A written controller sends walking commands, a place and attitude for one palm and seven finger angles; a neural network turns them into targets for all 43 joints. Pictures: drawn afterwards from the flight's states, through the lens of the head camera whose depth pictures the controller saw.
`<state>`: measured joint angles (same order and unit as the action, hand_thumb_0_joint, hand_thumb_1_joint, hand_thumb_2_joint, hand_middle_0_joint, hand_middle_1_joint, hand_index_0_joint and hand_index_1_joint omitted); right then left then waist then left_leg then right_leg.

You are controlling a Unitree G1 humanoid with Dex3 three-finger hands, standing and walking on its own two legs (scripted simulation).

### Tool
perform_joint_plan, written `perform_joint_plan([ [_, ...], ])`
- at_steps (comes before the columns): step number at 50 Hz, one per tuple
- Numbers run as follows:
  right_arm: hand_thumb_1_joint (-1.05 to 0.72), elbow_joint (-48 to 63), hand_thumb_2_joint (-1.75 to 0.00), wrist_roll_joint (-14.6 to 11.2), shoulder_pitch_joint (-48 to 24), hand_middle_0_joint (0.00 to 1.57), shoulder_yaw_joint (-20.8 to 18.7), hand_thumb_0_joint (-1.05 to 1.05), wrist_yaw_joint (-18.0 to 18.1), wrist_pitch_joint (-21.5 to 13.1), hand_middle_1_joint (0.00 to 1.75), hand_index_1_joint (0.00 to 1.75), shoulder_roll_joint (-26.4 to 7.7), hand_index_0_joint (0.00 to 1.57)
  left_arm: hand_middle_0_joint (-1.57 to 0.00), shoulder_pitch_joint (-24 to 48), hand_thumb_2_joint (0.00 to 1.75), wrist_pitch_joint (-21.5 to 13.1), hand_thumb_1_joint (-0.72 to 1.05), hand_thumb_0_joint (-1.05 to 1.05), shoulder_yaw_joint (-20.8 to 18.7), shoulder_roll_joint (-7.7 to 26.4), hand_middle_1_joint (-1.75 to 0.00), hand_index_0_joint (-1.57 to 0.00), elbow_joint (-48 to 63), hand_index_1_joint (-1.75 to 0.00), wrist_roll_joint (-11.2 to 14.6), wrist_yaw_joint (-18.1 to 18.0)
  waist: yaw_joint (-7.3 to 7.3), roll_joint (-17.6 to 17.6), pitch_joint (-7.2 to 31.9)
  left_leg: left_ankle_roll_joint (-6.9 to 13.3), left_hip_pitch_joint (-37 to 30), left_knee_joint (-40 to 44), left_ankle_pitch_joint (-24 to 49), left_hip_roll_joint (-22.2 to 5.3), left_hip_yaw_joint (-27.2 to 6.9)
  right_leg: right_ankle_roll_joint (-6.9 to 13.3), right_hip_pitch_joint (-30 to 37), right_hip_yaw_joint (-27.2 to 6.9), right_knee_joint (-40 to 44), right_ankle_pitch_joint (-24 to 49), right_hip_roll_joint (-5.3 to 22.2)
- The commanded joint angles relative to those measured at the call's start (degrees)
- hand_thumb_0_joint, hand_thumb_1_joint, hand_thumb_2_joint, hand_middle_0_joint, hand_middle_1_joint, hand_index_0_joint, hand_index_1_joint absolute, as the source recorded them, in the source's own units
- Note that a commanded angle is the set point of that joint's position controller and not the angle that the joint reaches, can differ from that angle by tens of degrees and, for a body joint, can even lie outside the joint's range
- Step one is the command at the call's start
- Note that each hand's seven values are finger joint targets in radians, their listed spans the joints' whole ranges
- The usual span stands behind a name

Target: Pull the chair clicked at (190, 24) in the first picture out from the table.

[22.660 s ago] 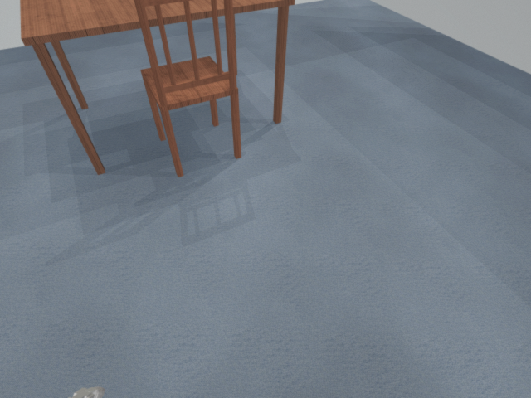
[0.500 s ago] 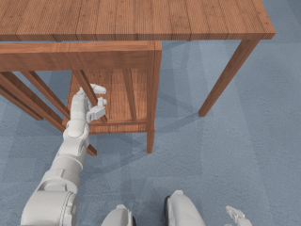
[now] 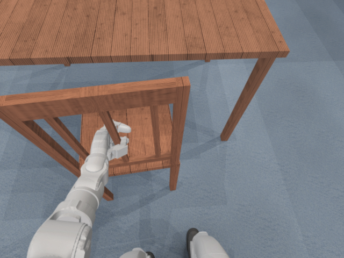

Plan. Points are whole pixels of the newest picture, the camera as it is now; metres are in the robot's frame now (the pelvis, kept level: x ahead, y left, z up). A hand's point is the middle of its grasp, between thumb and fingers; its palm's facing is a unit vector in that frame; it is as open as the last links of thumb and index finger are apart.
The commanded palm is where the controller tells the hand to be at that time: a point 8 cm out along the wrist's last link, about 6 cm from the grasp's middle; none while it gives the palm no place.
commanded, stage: step backward, pulling the chair out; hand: left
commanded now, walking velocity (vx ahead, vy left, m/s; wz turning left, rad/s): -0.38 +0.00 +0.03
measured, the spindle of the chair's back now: (116, 140) +0.42 +0.14 -0.07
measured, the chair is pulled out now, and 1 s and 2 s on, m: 0.10 0.21 0.26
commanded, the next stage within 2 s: none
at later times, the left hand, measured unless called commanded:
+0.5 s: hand (130, 177) +0.31 +0.09 -0.06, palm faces -0.01 -0.98 -0.17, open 5.0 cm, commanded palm +0.32 +0.15 -0.06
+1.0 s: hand (128, 187) +0.28 +0.10 -0.06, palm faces -0.01 -0.98 -0.19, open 5.1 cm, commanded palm +0.29 +0.15 -0.06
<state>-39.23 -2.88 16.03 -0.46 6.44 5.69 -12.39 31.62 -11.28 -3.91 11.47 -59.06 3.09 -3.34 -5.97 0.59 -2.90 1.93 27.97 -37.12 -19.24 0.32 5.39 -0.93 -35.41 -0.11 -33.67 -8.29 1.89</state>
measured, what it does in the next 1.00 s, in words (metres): shifts its weight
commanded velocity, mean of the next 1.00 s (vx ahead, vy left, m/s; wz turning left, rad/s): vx -0.38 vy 0.02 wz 0.00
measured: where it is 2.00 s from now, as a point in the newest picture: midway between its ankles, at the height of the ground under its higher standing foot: outside the picture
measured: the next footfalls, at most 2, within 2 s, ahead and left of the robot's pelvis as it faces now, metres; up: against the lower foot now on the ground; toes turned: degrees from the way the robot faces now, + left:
left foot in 1.66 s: -0.10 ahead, +0.13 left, +0.00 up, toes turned +2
right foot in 1.78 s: +0.00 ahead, -0.13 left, +0.00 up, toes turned -3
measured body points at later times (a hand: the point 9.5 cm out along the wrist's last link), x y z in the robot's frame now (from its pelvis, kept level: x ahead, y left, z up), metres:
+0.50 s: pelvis -0.05 -0.02 +0.00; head +0.02 -0.03 +0.44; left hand +0.30 +0.15 -0.05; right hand +0.02 -0.31 -0.13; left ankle -0.01 +0.09 -0.72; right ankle +0.08 -0.13 -0.72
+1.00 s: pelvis -0.08 -0.02 -0.01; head -0.01 -0.04 +0.43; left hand +0.28 +0.15 -0.05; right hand +0.02 -0.27 -0.15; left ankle -0.01 +0.09 -0.72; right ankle +0.03 -0.14 -0.72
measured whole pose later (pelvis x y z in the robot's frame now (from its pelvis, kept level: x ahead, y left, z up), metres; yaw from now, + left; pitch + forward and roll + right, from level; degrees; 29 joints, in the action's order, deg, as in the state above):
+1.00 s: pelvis -0.08 -0.02 -0.01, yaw +1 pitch +1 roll +1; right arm -43.4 -2.8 12.1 1.4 7.6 -1.3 -12.4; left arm 29.8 -11.2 0.3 8.8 -61.0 2.9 -5.2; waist -2.4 -0.2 -7.4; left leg 0.6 26.8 -40.3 -15.0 -0.8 4.8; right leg 0.4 -30.6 0.6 -40.5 -11.3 1.9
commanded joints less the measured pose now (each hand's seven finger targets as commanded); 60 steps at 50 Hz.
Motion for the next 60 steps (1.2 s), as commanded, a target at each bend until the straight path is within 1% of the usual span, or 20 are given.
perform_joint_plan([
  [1,-0.90,3.3,-0.90,0.0,3.4,0.20,-2.9,0.00,1.0,-3.0,0.30,0.30,-9.7,0.20,-0.50,21.0,0.90,-4.6,0.90,0.00,0.2,10.3,-1.45,-0.50,11.7,-1.45,-2.8,-1.4,2.16,-6.5,26.9,-1.9,-7.3,6.0,22.7,-10.9,-9.0,1.9,17.3,-3.5,-3.7,15.1,4.7],
  [11,-0.90,0.9,-0.90,-1.2,3.2,0.20,-2.4,0.00,1.2,-7.4,0.30,0.30,-10.2,0.20,-0.50,21.6,0.90,-5.6,0.90,0.00,0.3,12.3,-1.45,-0.50,8.2,-1.45,-2.0,-3.7,2.02,4.1,25.9,-1.9,-7.8,1.6,-3.8,-2.5,-6.2,3.5,16.4,-11.1,10.9,-2.5,12.5],
  [17,-0.90,1.4,-0.90,-1.6,1.4,0.20,-1.8,0.00,1.7,-8.8,0.30,0.30,-11.1,0.20,-0.50,21.2,0.90,-5.8,0.90,0.00,2.2,10.6,-1.45,-0.50,9.4,-1.45,-1.7,-4.2,2.87,-0.3,23.8,-0.8,-8.8,8.6,-0.6,-5.6,-8.0,1.1,16.4,-5.9,9.1,-9.0,8.2],
  [22,-0.90,2.6,-0.90,-1.6,-0.3,0.20,-1.6,0.00,2.3,-9.0,0.30,0.30,-11.1,0.20,-0.50,20.3,0.90,-5.6,0.90,0.00,3.0,9.3,-1.45,-0.50,11.5,-1.45,-1.6,-4.2,4.18,-6.6,22.2,0.3,-4.7,11.5,4.7,-9.5,-9.5,0.9,18.2,-3.1,-1.4,-5.7,4.6],
  [25,-0.90,2.9,-0.90,-1.2,-0.5,0.20,-1.5,0.00,2.1,-8.6,0.30,0.30,-10.4,0.20,-0.50,19.4,0.90,-5.3,0.90,0.00,4.0,8.5,-1.45,-0.50,11.9,-1.45,-1.8,-3.8,4.09,-4.7,21.0,-0.4,-2.4,8.8,3.5,-8.7,-8.1,1.9,18.3,-5.1,-1.6,-4.1,6.3],
  [28,-0.90,2.9,-0.90,-1.2,1.2,0.20,-1.8,0.00,1.9,-8.5,0.30,0.30,-10.4,0.20,-0.50,17.4,0.90,-5.2,0.90,0.00,3.2,9.9,-1.45,-0.50,11.1,-1.45,-1.8,-4.1,3.98,3.2,18.9,-1.4,-2.6,2.6,-8.0,-3.9,-7.3,4.4,14.6,-12.3,8.7,-12.4,10.7],
  [30,-0.90,1.8,-0.90,-1.3,3.0,0.20,-2.0,0.00,1.3,-8.9,0.30,0.30,-10.1,0.20,-0.50,15.6,0.90,-5.0,0.90,0.00,3.3,9.7,-1.45,-0.50,9.9,-1.45,-1.7,-4.2,3.78,10.1,20.5,-2.4,-8.3,-4.3,-9.2,-0.3,-5.4,5.8,13.0,-17.0,18.4,-17.6,15.4],
  [31,-0.90,1.2,-0.90,-1.2,3.0,0.20,-1.8,0.00,1.1,-9.1,0.30,0.30,-9.9,0.20,-0.50,15.4,0.90,-4.8,0.90,0.00,2.9,9.9,-1.45,-0.50,9.6,-1.45,-1.9,-4.3,3.78,10.5,21.5,-2.7,-10.2,-5.8,-8.4,0.2,-5.2,6.5,14.1,-16.8,19.6,-15.5,16.8],
  [33,-0.90,0.3,-0.90,-1.1,2.7,0.20,-1.4,0.00,0.8,-9.3,0.30,0.30,-10.0,0.20,-0.50,15.8,0.90,-4.5,0.90,0.00,2.8,9.9,-1.45,-0.50,9.7,-1.45,-2.0,-4.3,3.12,8.3,23.0,-2.7,-11.5,-2.4,-6.5,-0.3,-6.1,6.2,16.6,-13.8,17.0,-6.9,16.6],
  [35,-0.90,0.4,-0.90,-1.1,1.7,0.20,-1.0,0.00,0.9,-9.3,0.30,0.30,-10.5,0.20,-0.50,16.8,0.90,-4.5,0.90,0.00,3.8,9.0,-1.45,-0.50,10.5,-1.45,-1.9,-4.1,2.81,3.5,22.5,-1.7,-12.2,5.0,-4.0,-2.4,-7.8,3.7,15.5,-8.9,13.4,-7.3,12.6],
  [39,-0.90,3.7,-0.90,-1.2,-2.3,0.20,-0.5,0.00,1.7,-9.5,0.30,0.30,-10.9,0.20,-0.50,18.7,0.90,-4.7,0.90,0.00,5.6,5.9,-1.45,-0.50,13.2,-1.45,-1.5,-4.2,4.80,-9.6,19.3,2.1,-3.0,17.4,-6.4,-12.9,-14.7,1.0,17.3,-0.7,-6.5,-12.9,2.6],
  [40,-0.90,3.6,-0.90,-1.2,-2.4,0.20,-0.6,0.00,1.8,-9.5,0.30,0.30,-10.5,0.20,-0.50,19.6,0.90,-4.5,0.90,0.00,5.6,5.5,-1.45,-0.50,13.7,-1.45,-1.3,-4.1,4.78,-8.4,20.0,2.9,-4.0,17.2,-4.1,-14.5,-15.7,1.0,17.4,-0.6,-9.7,-11.9,1.7],
  [42,-0.90,3.0,-0.90,-0.3,-2.5,0.20,-0.8,0.00,2.3,-9.5,0.30,0.30,-9.9,0.20,-0.50,21.8,0.90,-4.5,0.90,0.00,4.1,6.8,-1.45,-0.50,14.9,-1.45,-1.6,-3.7,4.41,-8.3,22.1,3.5,-8.7,12.5,13.9,-15.2,-14.7,0.7,17.3,-1.2,-11.0,-4.8,1.9],
  [44,-0.90,1.7,-0.90,0.4,-2.1,0.20,-1.0,0.00,2.0,-9.3,0.30,0.30,-9.6,0.20,-0.50,20.6,0.90,-4.2,0.90,0.00,4.1,6.2,-1.45,-0.50,12.0,-1.45,-2.5,-3.4,4.30,-6.0,20.1,2.1,-7.9,8.8,20.5,-14.1,-12.6,1.0,18.6,-1.8,-7.8,2.3,3.1],
  [46,-0.90,1.3,-0.90,0.7,-2.6,0.20,-1.2,0.00,1.6,-9.0,0.30,0.30,-9.7,0.20,-0.50,20.2,0.90,-4.3,0.90,0.00,4.9,5.5,-1.45,-0.50,10.5,-1.45,-3.2,-3.0,4.52,-6.6,16.6,0.7,-4.3,8.8,14.2,-13.1,-11.7,1.9,18.3,-3.1,-6.4,1.0,4.3],
  [48,-0.90,0.5,-0.90,0.3,-1.8,0.20,-2.0,0.00,1.9,-9.0,0.30,0.30,-10.1,0.20,-0.50,20.8,0.90,-4.7,0.90,0.00,3.1,8.2,-1.45,-0.50,10.8,-1.45,-3.0,-3.5,4.28,-2.8,19.7,-0.5,-4.0,6.1,9.7,-11.0,-10.0,2.9,19.4,-5.8,-3.7,1.8,5.9],
  [51,-0.90,-0.5,-0.90,-0.1,0.3,0.20,-2.2,0.00,1.9,-9.8,0.30,0.30,-9.2,0.20,-0.50,19.9,0.90,-5.6,0.90,0.00,2.5,10.3,-1.45,-0.50,9.1,-1.45,-2.5,-3.8,3.29,5.4,23.5,-2.9,-10.3,-1.6,-0.2,-4.2,-6.8,5.2,14.9,-14.2,8.5,-0.4,12.9],
  [54,-0.90,-1.4,-0.90,-0.4,0.4,0.20,-1.7,0.00,1.6,-10.4,0.30,0.30,-9.2,0.20,-0.50,20.1,0.90,-5.0,0.90,0.00,1.8,11.8,-1.45,-0.50,8.0,-1.45,-2.1,-3.9,3.35,7.0,23.7,-3.3,-12.9,-3.0,-3.4,-2.4,-6.3,5.7,15.4,-14.5,12.7,-0.3,15.9],
  [57,-0.90,-1.3,-0.90,-0.5,-0.7,0.20,-1.2,0.00,2.0,-10.6,0.30,0.30,-10.2,0.20,-0.50,21.3,0.90,-4.8,0.90,0.00,2.3,11.2,-1.45,-0.50,8.6,-1.45,-2.1,-4.0,3.12,2.7,23.8,-2.5,-13.9,3.4,3.8,-4.2,-7.3,3.0,16.8,-9.1,9.6,2.2,12.2],
  [60,-0.90,0.6,-0.90,-1.1,-1.8,0.20,-1.0,0.00,2.1,-10.5,0.30,0.30,-10.7,0.20,-0.50,21.8,0.90,-5.0,0.90,0.00,3.7,9.5,-1.45,-0.50,9.4,-1.45,-1.5,-3.9,3.75,-1.4,21.8,-0.7,-11.8,9.4,0.9,-8.9,-9.7,1.2,15.2,-5.2,5.9,-11.3,7.1],
])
